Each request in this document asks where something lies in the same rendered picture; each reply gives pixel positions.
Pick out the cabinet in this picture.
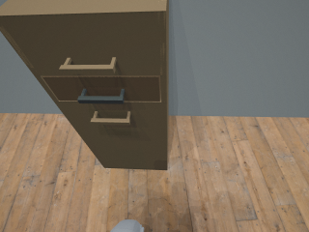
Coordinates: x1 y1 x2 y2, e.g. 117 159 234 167
0 0 169 170

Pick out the drawer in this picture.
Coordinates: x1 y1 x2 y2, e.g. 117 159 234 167
42 75 161 102

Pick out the robot left thigh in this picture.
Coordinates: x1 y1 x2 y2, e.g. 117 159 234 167
110 219 144 232

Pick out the handle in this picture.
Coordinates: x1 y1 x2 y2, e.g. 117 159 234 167
59 65 116 74
91 118 130 126
77 89 125 104

